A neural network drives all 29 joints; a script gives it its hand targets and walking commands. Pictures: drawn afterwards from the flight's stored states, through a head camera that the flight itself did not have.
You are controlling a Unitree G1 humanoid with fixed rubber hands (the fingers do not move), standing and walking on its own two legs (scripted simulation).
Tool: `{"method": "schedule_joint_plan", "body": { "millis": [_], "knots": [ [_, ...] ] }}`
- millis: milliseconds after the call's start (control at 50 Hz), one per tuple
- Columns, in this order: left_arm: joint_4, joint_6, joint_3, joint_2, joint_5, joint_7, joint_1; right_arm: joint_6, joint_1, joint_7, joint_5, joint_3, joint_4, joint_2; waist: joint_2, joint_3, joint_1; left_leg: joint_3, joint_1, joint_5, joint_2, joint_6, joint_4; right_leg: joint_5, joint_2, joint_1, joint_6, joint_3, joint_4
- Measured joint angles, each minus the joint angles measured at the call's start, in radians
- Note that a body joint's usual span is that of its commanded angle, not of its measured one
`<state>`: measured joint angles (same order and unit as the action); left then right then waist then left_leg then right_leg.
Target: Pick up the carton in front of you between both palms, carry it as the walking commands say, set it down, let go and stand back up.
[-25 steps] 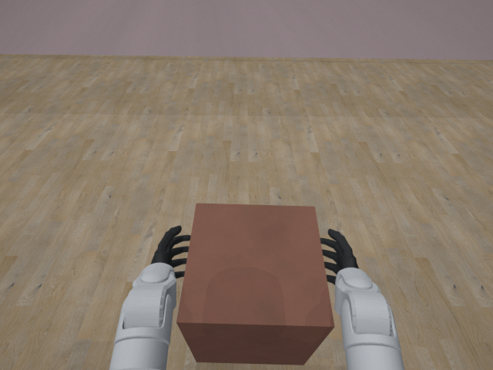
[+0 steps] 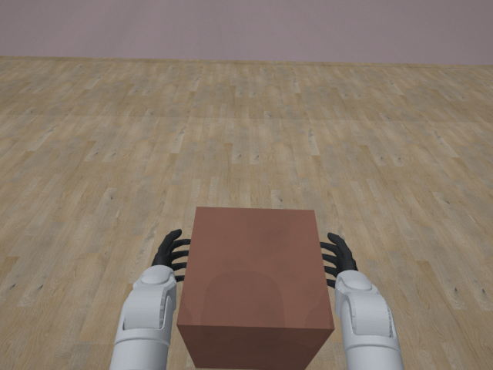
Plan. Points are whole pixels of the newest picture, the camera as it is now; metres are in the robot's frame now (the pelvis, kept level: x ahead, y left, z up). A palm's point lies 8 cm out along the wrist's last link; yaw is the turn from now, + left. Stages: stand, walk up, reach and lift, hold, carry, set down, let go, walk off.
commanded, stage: carry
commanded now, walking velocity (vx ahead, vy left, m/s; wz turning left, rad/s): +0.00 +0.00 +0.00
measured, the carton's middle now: (252, 292) +0.30 +0.00 -0.04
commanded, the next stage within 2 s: hold in 0.08 s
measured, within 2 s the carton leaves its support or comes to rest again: neither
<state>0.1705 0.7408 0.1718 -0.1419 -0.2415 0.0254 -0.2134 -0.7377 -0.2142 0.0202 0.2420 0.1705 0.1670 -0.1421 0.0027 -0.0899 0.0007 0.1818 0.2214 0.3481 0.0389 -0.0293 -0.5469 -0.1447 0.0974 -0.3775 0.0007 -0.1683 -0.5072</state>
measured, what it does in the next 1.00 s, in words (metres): lowers itself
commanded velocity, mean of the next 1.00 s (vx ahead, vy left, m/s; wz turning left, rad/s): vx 0.00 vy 0.00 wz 0.00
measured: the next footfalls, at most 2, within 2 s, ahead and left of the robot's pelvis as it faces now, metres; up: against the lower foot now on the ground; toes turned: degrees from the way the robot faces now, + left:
none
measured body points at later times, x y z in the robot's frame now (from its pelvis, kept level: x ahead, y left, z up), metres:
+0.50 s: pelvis -0.01 -0.03 +0.01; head -0.04 -0.05 +0.46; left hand +0.27 +0.17 +0.04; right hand +0.32 -0.12 +0.04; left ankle -0.03 +0.09 -0.73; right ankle +0.07 -0.14 -0.73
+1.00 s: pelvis -0.04 -0.05 -0.06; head +0.18 -0.01 +0.33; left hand +0.35 +0.17 -0.15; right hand +0.37 -0.13 -0.15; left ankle -0.03 +0.09 -0.73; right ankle +0.07 -0.14 -0.73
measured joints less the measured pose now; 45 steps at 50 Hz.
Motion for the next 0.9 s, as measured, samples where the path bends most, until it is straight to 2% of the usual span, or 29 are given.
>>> {"method": "schedule_joint_plan", "body": {
  "millis": [80,120,180,240,300,360,420,500,620,720,800,900],
  "knots": [
    [-0.002,0.000,0.000,0.000,0.000,0.000,0.000,0.000,0.000,0.000,0.000,0.000,-0.001,0.000,0.000,0.002,0.000,0.001,0.000,0.000,-0.001,-0.002,-0.001,0.001,0.001,0.000,-0.002,0.001,0.001],
    [0.010,-0.018,-0.002,-0.002,-0.004,-0.006,-0.007,0.003,0.007,0.002,0.004,0.002,-0.020,0.001,0.010,0.056,0.010,-0.039,-0.049,-0.018,-0.013,-0.019,0.024,0.013,-0.028,0.065,0.002,0.059,0.038],
    [0.032,-0.041,-0.014,-0.003,-0.006,-0.011,-0.010,0.011,0.033,0.005,0.006,-0.002,-0.042,0.005,0.014,0.110,0.020,-0.092,-0.117,-0.050,-0.034,-0.006,0.086,0.029,-0.056,0.152,-0.015,0.155,0.100],
    [0.047,-0.050,-0.011,-0.002,-0.007,-0.012,-0.011,0.020,0.035,0.006,0.006,-0.002,-0.030,0.006,0.007,0.132,0.010,-0.134,-0.157,-0.081,-0.055,0.000,0.130,0.033,-0.064,0.200,-0.027,0.208,0.127],
    [0.052,-0.053,0.004,-0.001,-0.005,-0.009,-0.007,0.024,0.013,0.004,0.015,-0.001,0.002,0.002,0.014,0.141,-0.008,-0.163,-0.176,-0.092,-0.058,0.006,0.142,0.022,-0.066,0.225,-0.032,0.201,0.131],
    [0.060,-0.053,0.022,-0.002,-0.004,-0.008,-0.012,0.024,-0.013,-0.001,0.029,0.004,0.032,-0.003,0.021,0.142,-0.010,-0.193,-0.183,-0.096,-0.057,0.014,0.141,0.020,-0.075,0.243,-0.033,0.196,0.133],
    [0.096,-0.058,0.050,-0.008,-0.019,-0.015,-0.040,0.024,-0.049,-0.007,0.046,0.029,0.070,-0.010,0.028,0.143,-0.001,-0.221,-0.181,-0.097,-0.055,0.023,0.130,0.013,-0.084,0.252,-0.024,0.189,0.126],
    [0.207,-0.092,0.132,-0.023,-0.073,-0.042,-0.132,0.040,-0.132,-0.013,0.082,0.113,0.152,-0.033,0.032,0.150,0.015,-0.251,-0.151,-0.087,-0.053,0.028,0.090,-0.003,-0.100,0.232,-0.011,0.186,0.090],
    [0.415,-0.197,0.297,-0.007,-0.183,-0.099,-0.325,0.122,-0.291,-0.004,0.163,0.282,0.289,-0.085,0.028,0.185,0.021,-0.289,-0.049,-0.045,-0.056,0.017,-0.020,-0.036,-0.134,0.139,0.007,0.202,-0.008],
    [0.501,-0.292,0.370,0.014,-0.241,-0.118,-0.428,0.221,-0.380,-0.002,0.209,0.367,0.353,-0.103,0.025,0.209,0.022,-0.312,0.114,-0.022,-0.063,0.032,-0.120,-0.057,-0.147,-0.018,0.014,0.200,-0.099],
    [0.522,-0.390,0.358,0.036,-0.227,-0.114,-0.463,0.325,-0.399,0.006,0.204,0.372,0.355,-0.105,0.022,0.221,0.027,-0.319,0.295,-0.018,-0.073,0.048,-0.191,-0.061,-0.148,-0.199,0.014,0.201,-0.169],
    [0.518,-0.517,0.304,0.064,-0.149,-0.094,-0.490,0.468,-0.394,0.028,0.146,0.339,0.327,-0.092,0.020,0.215,0.033,-0.311,0.558,-0.011,-0.093,0.061,-0.290,-0.068,-0.143,-0.466,0.000,0.215,-0.270]
  ]
}}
